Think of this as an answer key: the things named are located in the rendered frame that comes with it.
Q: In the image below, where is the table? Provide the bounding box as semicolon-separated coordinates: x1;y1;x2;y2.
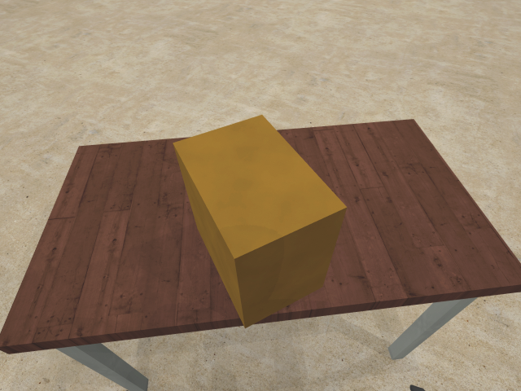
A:
0;119;521;391

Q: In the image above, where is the carton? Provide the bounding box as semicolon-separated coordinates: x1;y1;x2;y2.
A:
173;115;347;328

